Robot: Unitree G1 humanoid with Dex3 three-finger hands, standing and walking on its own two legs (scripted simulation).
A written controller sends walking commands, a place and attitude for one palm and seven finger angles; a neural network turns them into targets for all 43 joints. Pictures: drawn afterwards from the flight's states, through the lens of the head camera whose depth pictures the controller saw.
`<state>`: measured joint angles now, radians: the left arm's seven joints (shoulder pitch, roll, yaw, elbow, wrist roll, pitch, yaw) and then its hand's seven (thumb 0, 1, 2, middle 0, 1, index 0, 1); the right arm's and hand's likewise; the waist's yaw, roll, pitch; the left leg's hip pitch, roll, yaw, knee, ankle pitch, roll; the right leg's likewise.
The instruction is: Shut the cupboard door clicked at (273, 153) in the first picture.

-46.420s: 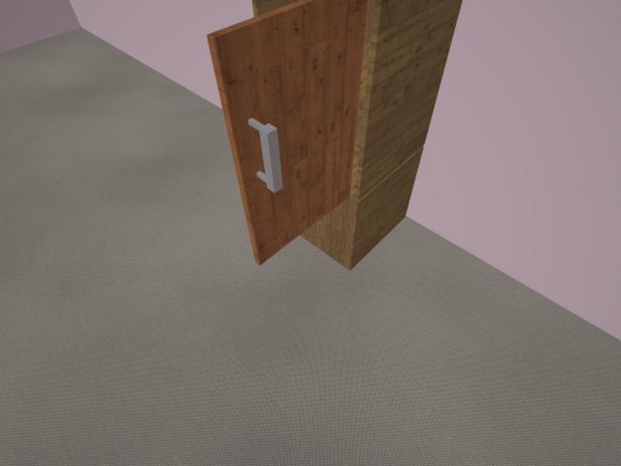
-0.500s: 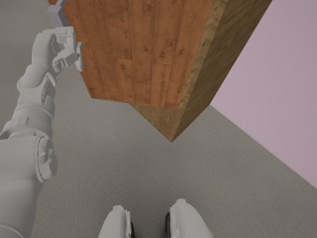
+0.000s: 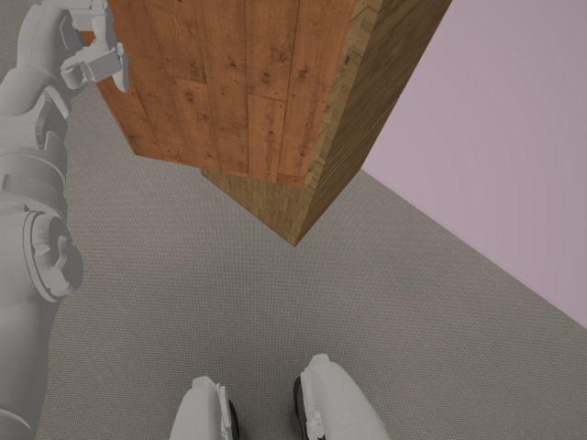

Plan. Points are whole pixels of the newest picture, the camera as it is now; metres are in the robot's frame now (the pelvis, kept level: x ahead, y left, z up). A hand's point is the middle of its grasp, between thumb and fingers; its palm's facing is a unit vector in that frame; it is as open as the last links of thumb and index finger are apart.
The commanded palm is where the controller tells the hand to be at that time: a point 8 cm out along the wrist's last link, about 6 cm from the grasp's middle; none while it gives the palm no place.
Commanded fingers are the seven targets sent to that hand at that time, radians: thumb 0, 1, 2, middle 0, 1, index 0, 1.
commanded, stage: push the door shut along its arc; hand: left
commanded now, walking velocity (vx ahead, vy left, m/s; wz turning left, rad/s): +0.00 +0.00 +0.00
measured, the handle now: (68, 14) +0.64 +0.19 +0.10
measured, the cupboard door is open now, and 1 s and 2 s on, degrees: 28 22 22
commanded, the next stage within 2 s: pull the fist back off the door in 0.34 s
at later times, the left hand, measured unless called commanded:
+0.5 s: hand (151, 19) +0.61 +0.09 +0.12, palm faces -0.27 -0.96 +0.08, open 3.1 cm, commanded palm +0.61 +0.12 +0.11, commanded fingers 0.00 0.90 0.90 -1.30 -1.50 -1.30 -1.50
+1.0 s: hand (150, 49) +0.57 +0.09 +0.12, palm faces +0.08 -1.00 -0.03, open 3.1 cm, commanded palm +0.53 +0.13 +0.11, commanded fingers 0.00 0.90 0.90 -1.30 -1.50 -1.30 -1.50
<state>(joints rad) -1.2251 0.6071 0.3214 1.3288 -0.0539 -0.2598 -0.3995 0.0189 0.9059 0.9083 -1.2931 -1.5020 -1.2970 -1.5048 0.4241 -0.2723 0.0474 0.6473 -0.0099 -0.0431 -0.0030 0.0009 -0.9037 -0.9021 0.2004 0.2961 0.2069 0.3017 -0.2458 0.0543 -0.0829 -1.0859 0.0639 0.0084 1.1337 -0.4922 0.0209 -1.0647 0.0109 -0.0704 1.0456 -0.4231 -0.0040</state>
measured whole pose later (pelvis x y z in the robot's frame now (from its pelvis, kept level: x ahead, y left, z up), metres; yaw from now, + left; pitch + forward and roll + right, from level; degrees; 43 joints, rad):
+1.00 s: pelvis +0.03 -0.01 +0.02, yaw +0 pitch +23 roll -2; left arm -1.05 0.34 0.32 1.22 0.01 -0.37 0.07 0.02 0.90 0.90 -1.29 -1.50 -1.30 -1.50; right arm 0.49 -0.26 -0.01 0.64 -0.07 0.01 0.09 0.00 -0.91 -0.90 0.20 0.30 0.21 0.30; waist -0.20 0.06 -0.12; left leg -0.92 0.06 0.02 0.99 -0.47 0.00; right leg -0.92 0.01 -0.05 0.93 -0.42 -0.01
